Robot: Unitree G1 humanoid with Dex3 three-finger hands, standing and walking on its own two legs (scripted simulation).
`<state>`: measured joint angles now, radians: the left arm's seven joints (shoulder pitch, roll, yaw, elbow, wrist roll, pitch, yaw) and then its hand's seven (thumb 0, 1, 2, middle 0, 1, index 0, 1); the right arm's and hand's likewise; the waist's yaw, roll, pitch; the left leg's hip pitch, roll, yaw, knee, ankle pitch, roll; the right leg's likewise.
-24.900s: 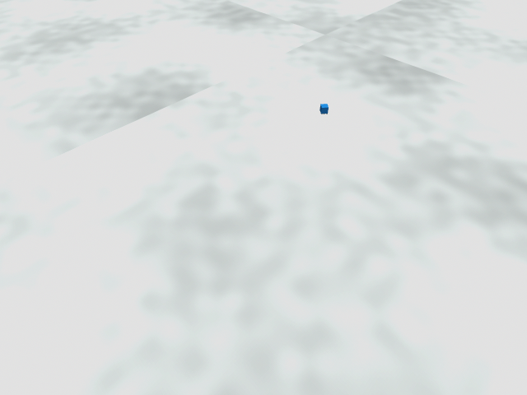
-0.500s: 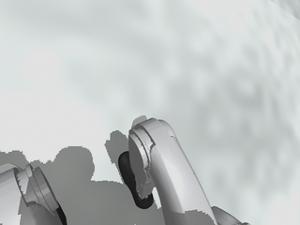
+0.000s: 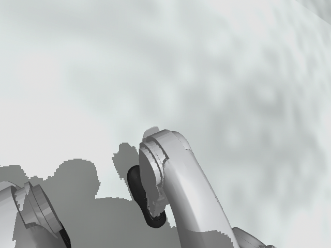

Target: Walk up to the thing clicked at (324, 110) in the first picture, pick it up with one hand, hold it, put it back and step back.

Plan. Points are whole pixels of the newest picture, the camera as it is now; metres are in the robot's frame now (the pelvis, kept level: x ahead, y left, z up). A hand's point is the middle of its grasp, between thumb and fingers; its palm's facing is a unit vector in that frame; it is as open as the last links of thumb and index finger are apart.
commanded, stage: close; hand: left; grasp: from above
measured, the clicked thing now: out of the picture +0.41 +0.34 -0.29
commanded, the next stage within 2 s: settle in 1.00 s
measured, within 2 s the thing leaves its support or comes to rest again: leaves its support in 1.42 s
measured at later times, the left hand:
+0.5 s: hand out of the picture +0.41 +0.33 -0.26, palm faces -0.35 -0.28 -0.89, open 8.6 cm
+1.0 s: hand out of the picture +0.41 +0.33 -0.26, palm faces -0.35 -0.27 -0.90, open 6.8 cm
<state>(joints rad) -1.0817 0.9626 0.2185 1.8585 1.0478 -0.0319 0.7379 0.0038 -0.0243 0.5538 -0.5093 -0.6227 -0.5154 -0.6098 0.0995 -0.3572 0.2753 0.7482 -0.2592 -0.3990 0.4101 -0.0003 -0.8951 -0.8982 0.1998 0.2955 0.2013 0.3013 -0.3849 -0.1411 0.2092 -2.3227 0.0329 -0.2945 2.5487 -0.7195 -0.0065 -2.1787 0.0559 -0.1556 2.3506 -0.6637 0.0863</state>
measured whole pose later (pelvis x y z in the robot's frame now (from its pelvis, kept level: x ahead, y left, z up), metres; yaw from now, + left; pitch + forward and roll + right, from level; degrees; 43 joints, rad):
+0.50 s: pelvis +0.00 +0.00 +0.00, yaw +0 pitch +26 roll -15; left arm -1.07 0.97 0.16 1.84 1.03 -0.05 0.74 0.00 0.28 0.29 -0.71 -0.38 -0.77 -0.37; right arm 0.11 -0.37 0.29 0.73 -0.26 -0.39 0.39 0.00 -0.89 -0.90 0.20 0.30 0.20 0.30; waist -0.38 -0.15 0.22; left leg -2.31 0.04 -0.30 2.53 -0.71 -0.01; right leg -2.17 0.06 -0.16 2.33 -0.65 0.09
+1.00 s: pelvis +0.00 +0.00 +0.01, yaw +0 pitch +26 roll -16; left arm -1.06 0.94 0.14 1.83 1.03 -0.05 0.75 -0.02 0.48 0.02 -0.91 -0.16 -1.03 -0.14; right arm 0.10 -0.36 0.28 0.72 -0.25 -0.38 0.38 0.00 -0.89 -0.90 0.20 0.30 0.20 0.30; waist -0.37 -0.14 0.21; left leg -2.30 0.04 -0.30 2.51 -0.71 -0.01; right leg -2.16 0.05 -0.16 2.32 -0.65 0.08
